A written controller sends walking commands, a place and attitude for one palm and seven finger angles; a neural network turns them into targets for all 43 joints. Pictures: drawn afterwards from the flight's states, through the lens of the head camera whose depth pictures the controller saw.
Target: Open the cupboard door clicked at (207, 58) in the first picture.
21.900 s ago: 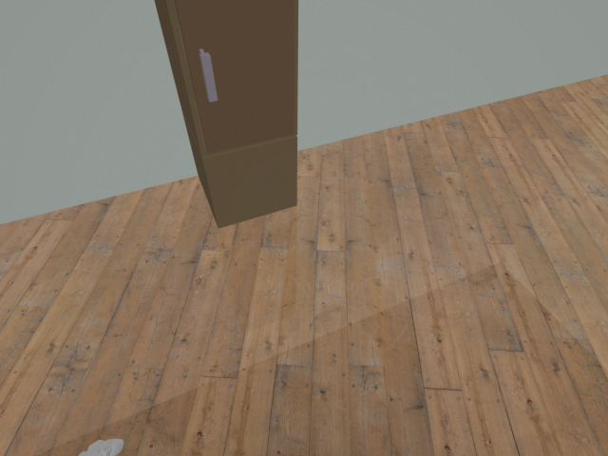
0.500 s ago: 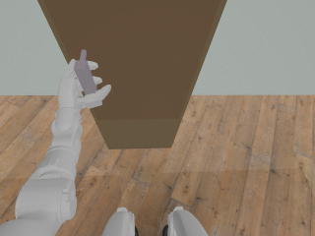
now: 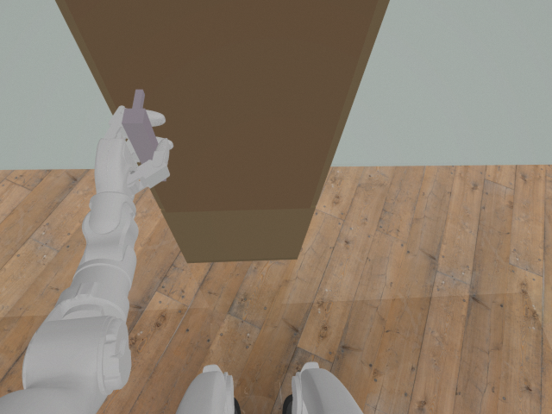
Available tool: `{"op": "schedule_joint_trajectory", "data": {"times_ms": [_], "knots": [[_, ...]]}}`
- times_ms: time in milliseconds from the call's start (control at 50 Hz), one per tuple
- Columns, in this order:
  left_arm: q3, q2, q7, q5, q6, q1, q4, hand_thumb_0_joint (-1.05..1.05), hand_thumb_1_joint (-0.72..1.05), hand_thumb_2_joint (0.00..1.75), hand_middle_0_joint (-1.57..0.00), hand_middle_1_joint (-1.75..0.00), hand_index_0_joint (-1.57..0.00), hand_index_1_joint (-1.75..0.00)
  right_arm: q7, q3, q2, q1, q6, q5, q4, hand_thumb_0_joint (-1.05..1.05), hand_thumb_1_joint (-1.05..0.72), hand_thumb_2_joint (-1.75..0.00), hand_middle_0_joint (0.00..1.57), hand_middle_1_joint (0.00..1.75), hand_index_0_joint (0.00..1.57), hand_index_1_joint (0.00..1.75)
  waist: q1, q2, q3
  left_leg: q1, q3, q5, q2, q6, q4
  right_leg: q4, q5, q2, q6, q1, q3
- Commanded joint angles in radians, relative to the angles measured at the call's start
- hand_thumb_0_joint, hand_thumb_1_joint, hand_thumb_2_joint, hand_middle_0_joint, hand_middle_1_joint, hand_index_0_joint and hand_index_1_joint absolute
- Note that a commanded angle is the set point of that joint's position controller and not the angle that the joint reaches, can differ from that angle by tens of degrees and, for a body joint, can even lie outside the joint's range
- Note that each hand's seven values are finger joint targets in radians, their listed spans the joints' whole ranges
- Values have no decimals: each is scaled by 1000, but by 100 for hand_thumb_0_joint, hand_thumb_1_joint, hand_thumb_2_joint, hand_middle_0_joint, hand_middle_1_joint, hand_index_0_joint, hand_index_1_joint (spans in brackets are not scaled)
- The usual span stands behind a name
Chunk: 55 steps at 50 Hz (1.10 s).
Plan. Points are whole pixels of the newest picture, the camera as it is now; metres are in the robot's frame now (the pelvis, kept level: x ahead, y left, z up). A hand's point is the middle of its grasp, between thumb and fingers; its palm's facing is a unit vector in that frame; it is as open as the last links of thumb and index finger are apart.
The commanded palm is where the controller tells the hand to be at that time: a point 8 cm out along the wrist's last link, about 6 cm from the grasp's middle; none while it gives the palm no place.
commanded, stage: pull the door open along its arc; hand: left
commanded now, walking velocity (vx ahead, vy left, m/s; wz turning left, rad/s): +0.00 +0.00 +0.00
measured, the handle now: (149, 137) +0.52 +0.17 +0.04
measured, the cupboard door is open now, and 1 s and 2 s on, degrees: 1 44 41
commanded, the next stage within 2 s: open thumb and fingers to let go in 0.88 s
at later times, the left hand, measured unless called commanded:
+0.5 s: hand (205, 256) +0.32 +0.08 +0.06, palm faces +0.23 -0.97 +0.13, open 6.8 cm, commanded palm +0.24 +0.15 +0.05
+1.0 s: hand (252, 295) +0.27 +0.02 +0.06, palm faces +0.38 -0.92 -0.03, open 7.2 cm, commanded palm +0.21 +0.07 +0.05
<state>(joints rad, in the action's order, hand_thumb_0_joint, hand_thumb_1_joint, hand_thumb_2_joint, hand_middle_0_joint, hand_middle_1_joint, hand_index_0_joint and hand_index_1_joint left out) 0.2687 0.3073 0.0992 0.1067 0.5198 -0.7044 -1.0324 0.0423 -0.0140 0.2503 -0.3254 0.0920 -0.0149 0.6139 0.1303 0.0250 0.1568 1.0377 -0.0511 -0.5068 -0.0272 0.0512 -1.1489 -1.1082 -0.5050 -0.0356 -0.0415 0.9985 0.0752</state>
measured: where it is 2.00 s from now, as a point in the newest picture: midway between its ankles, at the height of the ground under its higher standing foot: outside the picture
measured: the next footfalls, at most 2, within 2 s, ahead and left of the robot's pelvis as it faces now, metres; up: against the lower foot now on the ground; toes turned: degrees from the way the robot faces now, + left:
none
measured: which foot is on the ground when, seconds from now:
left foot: down 0.00-1.00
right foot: down 0.00-1.00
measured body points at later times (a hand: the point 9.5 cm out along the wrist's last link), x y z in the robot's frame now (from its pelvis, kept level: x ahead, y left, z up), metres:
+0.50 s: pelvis +0.03 -0.01 +0.02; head +0.10 -0.01 +0.46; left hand +0.30 +0.13 +0.05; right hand +0.20 -0.23 -0.08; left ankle +0.02 +0.09 -0.65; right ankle +0.01 -0.10 -0.65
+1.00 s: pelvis +0.04 -0.07 +0.01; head +0.09 -0.10 +0.46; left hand +0.24 +0.07 +0.06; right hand +0.24 -0.28 -0.08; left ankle +0.02 +0.10 -0.64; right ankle +0.01 -0.10 -0.65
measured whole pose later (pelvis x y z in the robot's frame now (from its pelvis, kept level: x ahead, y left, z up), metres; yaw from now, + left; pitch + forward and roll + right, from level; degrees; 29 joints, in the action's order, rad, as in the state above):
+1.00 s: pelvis +0.04 -0.07 +0.01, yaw +4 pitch +17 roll +3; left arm -0.23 -0.08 -0.45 -0.09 0.37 0.46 0.05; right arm 0.04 -0.02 0.21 -0.20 -0.04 -0.07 0.48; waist 0.03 0.01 0.22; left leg 0.84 0.07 -0.50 0.01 -0.03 -1.07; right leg -1.08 -0.59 -0.05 -0.13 0.81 0.12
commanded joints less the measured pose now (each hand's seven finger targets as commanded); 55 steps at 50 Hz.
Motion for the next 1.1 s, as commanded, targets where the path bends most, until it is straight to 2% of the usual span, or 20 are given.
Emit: {"op": "schedule_joint_trajectory", "data": {"times_ms": [0,180,240,260,280,300,320,380,420,480,520,580,600,680,720,840,940,960,1000,1080], "knots": [[9,155,39,19,72,-194,296,0,90,90,-40,-135,-40,-135,-9,65,157,-103,-13,14,-103,0,-90,-90,20,30,20,30,-43,62,501,-402,88,457,21,-28,135,135,432,-17,11,-263,-61],[-63,51,40,74,40,331,634,0,90,90,-40,-135,-40,-135,10,73,136,-52,-35,34,-192,0,-90,-90,20,30,20,30,-115,-2,439,-380,50,525,26,-19,189,168,572,-12,14,-428,-68],[-138,-27,37,86,33,510,795,0,90,90,-40,-135,-40,-135,15,74,119,-16,-48,36,-221,0,-90,-90,20,30,20,30,-124,8,397,-394,41,533,26,-18,203,179,595,-5,19,-443,-66],[-157,-50,32,92,29,592,839,0,90,90,-40,-135,-40,-135,17,76,116,-8,-53,38,-232,0,-90,-90,20,30,20,30,-126,-23,385,-402,44,545,24,-17,206,181,603,-4,20,-449,-61],[-45,-94,-103,158,22,649,921,0,90,90,-40,-135,-40,-135,16,75,88,35,-67,30,-247,0,-90,-90,20,30,20,30,-213,17,387,-401,34,589,21,-32,215,176,597,-5,11,-463,-43],[-160,-206,-174,126,6,726,909,0,90,90,-40,-135,-40,-135,24,65,78,42,-77,23,-244,0,-90,-90,20,30,20,30,-174,8,342,-415,40,589,18,-39,212,171,575,-5,16,-419,-29],[-183,-233,-224,111,-3,749,932,0,90,90,-40,-135,-40,-135,32,65,81,47,-84,19,-240,0,-90,-90,20,30,20,30,-160,-8,305,-411,48,574,13,-44,205,172,543,-3,17,-378,-18],[-181,-212,-357,34,-1,882,1016,0,90,90,-40,-135,-40,-135,37,72,80,64,-94,-2,-249,0,-90,-90,20,30,20,30,-173,-100,324,-370,54,537,20,-47,186,142,575,0,13,-424,-28],[-240,-266,-434,-26,-3,953,1082,0,90,90,-40,-135,-40,-135,44,67,56,85,-99,-10,-260,0,-90,-90,20,30,20,30,-179,-58,324,-369,48,535,26,-50,183,131,593,9,10,-431,-35],[-301,-307,-535,-115,-36,1080,1146,0,90,90,-40,-135,-40,-135,43,55,34,104,-98,-21,-275,0,-90,-90,20,30,20,30,-184,-63,313,-360,50,518,35,-49,178,132,593,8,5,-440,-39],[-332,-334,-570,-162,-69,1175,1189,0,90,90,-40,-135,-40,-135,36,43,15,131,-100,-27,-286,0,-90,-90,20,30,20,30,-189,-50,306,-350,41,480,44,-50,176,138,594,11,3,-452,-40],[-394,-374,-601,-241,-115,1200,1211,0,90,90,-40,-135,-40,-135,18,32,0,144,-106,-41,-289,0,-90,-90,20,30,20,30,-165,-74,271,-337,50,448,46,-47,164,148,589,11,3,-431,-44],[-429,-416,-602,-245,-128,1225,1213,0,90,90,-40,-135,-40,-135,17,26,-5,165,-109,-41,-291,0,-90,-90,20,30,20,30,-169,-47,261,-337,46,430,51,-48,164,154,593,15,5,-427,-41],[-479,-472,-585,-192,-158,1279,1236,0,90,90,-40,-135,-40,-135,2,19,-6,183,-121,-35,-296,0,-90,-90,20,30,20,30,-140,-120,238,-324,57,368,55,-53,157,200,697,37,33,-478,-67],[-494,-478,-571,-179,-161,1313,1249,0,90,90,-40,-135,-40,-135,0,14,-8,190,-127,-35,-296,0,-90,-90,20,30,20,30,-139,-117,232,-302,57,338,61,-57,151,207,776,60,53,-505,-91],[-584,-523,-542,-193,-150,1322,1267,0,90,90,-40,-135,-40,-135,4,8,-7,183,-162,-38,-294,0,-90,-90,20,30,20,30,-102,-117,202,-243,77,283,72,-59,123,223,876,105,82,-526,-153],[-514,-451,-568,-213,-106,1128,1211,0,90,90,-40,-135,-40,-135,-9,22,4,185,-183,-49,-258,0,-90,-90,20,30,20,30,-90,-107,191,-143,102,183,75,-59,69,226,644,121,79,-442,-218],[-489,-422,-579,-212,-93,1020,1199,0,90,90,-40,-135,-40,-135,-15,25,8,185,-187,-50,-241,0,-90,-90,20,30,20,30,-74,-121,183,-111,107,159,74,-58,45,232,605,131,85,-419,-246],[-462,-406,-578,-205,-68,1033,1195,0,76,84,-39,-134,-39,-134,-22,39,8,187,-192,-49,-234,0,-90,-90,20,30,20,30,-93,-149,241,-69,111,143,75,-62,28,233,609,146,93,-479,-297],[-471,-420,-552,-164,-62,1067,1187,0,48,72,-37,-130,-37,-130,-30,49,16,179,-191,-35,-239,0,-90,-90,20,30,20,30,-96,-206,293,-50,112,136,77,-58,27,246,651,164,118,-550,-331]]}}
